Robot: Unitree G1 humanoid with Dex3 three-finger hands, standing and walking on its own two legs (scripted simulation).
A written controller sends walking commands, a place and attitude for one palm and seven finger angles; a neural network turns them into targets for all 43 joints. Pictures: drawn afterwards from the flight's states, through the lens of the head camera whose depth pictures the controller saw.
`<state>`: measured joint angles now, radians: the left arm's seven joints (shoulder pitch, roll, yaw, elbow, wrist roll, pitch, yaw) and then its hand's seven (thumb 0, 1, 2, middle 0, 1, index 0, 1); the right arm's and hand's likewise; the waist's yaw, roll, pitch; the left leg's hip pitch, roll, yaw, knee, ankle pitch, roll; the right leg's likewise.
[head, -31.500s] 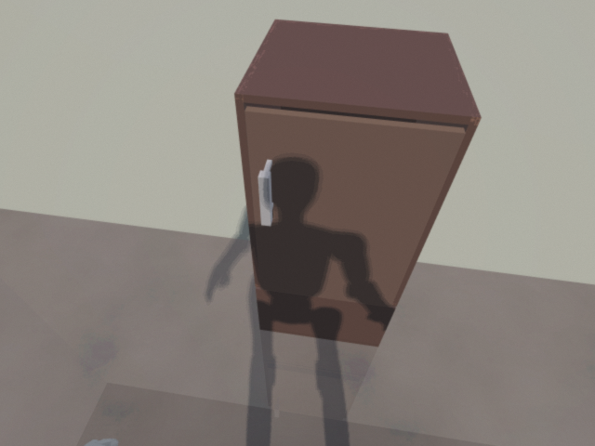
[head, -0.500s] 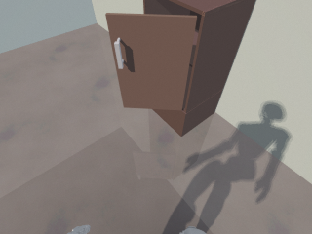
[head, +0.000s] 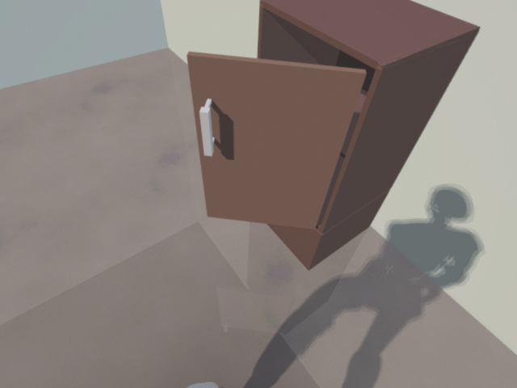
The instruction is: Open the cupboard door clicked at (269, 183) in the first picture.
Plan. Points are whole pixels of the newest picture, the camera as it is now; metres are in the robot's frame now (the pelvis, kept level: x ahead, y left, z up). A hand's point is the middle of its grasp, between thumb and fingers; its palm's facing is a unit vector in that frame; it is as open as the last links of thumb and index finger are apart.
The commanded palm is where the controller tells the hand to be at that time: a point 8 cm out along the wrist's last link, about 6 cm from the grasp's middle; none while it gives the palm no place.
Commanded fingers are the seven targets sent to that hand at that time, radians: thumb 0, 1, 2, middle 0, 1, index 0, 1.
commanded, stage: take the last steps up to it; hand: left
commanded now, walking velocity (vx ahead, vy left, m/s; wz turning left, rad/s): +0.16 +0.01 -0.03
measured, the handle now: (208, 127) +0.69 +0.20 -0.02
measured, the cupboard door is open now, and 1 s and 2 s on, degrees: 47 47 47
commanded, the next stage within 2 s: come to a stop and stand still in 0.06 s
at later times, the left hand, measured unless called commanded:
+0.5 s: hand (169, 359) +0.19 +0.18 -0.16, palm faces -0.01 -0.98 -0.21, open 7.3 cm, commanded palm none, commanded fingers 0.00 0.90 0.90 -0.20 -0.30 -0.20 -0.30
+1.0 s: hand out of the picture +0.13 +0.18 -0.15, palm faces -0.01 -0.96 -0.27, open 7.4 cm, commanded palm none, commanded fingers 0.00 0.90 0.90 -0.20 -0.30 -0.20 -0.30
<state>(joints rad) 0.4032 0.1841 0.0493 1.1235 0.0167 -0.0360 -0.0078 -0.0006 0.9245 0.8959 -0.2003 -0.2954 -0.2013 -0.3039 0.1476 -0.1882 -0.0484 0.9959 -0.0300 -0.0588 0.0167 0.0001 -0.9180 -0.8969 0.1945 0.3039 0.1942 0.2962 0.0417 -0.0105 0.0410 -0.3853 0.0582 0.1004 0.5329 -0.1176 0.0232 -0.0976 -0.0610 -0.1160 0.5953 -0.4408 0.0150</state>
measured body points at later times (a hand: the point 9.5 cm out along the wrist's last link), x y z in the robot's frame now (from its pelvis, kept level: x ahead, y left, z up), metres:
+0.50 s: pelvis +0.10 +0.00 +0.01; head +0.13 -0.01 +0.46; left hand +0.19 +0.23 -0.14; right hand +0.10 -0.23 -0.15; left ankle +0.09 +0.11 -0.72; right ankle +0.12 -0.12 -0.73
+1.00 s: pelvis +0.10 -0.01 +0.01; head +0.10 -0.04 +0.46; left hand +0.13 +0.23 -0.13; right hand +0.15 -0.24 -0.15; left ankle +0.09 +0.11 -0.73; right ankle +0.12 -0.12 -0.73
